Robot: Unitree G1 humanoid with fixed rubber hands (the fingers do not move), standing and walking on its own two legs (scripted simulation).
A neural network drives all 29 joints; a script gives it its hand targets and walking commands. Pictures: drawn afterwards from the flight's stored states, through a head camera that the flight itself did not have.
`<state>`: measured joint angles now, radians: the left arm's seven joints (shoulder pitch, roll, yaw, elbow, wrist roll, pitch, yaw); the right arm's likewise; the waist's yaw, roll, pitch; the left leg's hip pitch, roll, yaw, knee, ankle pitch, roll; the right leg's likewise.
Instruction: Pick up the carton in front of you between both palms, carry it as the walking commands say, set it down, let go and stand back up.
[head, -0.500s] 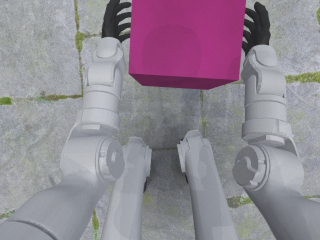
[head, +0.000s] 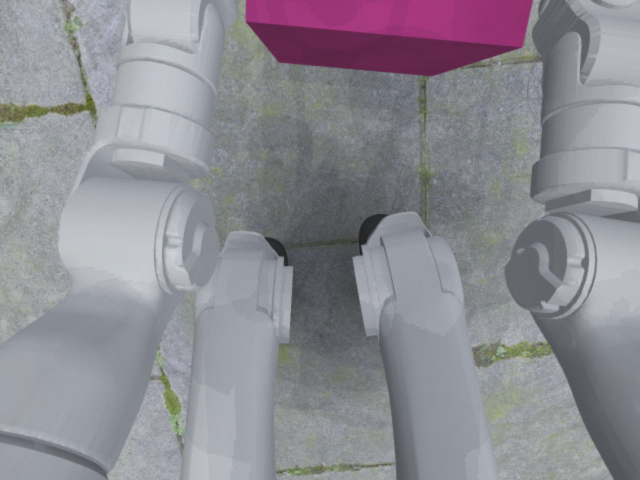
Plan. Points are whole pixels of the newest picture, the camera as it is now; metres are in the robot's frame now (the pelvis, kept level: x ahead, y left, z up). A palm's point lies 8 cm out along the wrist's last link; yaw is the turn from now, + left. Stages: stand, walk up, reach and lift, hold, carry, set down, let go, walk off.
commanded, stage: set down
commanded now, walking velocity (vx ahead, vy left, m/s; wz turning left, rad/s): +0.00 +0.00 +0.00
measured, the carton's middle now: out of the picture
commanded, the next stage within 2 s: none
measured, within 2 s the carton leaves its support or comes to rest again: rests again in 0.44 s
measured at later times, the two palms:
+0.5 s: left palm out of the picture +0.57 +0.05 -0.20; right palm out of the picture +0.51 -0.25 -0.20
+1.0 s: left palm out of the picture +0.58 +0.06 -0.21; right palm out of the picture +0.51 -0.25 -0.20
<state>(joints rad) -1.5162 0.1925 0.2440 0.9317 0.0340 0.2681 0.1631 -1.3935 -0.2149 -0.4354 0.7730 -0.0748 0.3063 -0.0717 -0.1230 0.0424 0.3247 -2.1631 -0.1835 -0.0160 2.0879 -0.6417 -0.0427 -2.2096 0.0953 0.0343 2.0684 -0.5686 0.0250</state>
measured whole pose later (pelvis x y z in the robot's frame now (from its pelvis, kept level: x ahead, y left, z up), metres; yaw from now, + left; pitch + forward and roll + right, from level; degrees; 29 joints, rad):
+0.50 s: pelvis +0.00 +0.01 -0.03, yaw +0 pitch +36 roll -1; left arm -1.57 0.24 0.15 1.07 -0.03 0.23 0.16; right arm -1.41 -0.25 -0.43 0.88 -0.06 0.27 -0.01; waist -0.14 0.05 0.42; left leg -2.17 -0.19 -0.01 2.21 -0.66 -0.02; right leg -2.19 0.05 0.00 2.17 -0.61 0.02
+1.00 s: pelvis -0.01 +0.01 -0.04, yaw -1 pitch +31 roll -2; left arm -1.64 0.27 0.25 1.13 0.05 0.20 0.04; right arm -1.47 -0.27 -0.52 0.92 -0.13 0.24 0.10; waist -0.13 0.04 0.52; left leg -2.15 -0.16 0.00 2.27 -0.66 -0.01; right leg -2.16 0.03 -0.01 2.22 -0.60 0.01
